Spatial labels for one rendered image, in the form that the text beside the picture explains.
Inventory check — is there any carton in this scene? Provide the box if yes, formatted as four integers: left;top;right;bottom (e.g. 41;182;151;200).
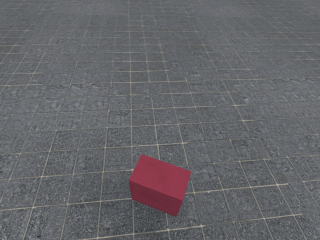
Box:
129;154;191;217

